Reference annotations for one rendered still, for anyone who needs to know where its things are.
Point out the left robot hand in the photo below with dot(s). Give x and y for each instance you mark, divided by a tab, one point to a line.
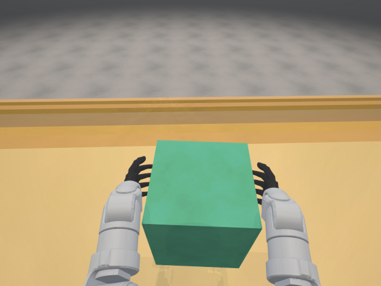
135	169

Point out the right robot forearm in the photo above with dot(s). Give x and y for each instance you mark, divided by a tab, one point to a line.
289	260

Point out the carton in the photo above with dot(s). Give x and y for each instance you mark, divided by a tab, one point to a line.
201	207

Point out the right robot hand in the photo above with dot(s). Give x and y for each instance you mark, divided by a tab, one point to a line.
268	178

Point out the left robot forearm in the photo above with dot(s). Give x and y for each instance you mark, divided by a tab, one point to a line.
117	258

